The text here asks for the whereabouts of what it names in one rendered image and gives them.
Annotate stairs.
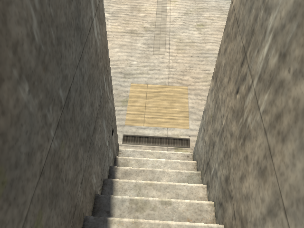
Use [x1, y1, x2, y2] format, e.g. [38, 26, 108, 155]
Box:
[82, 148, 224, 228]

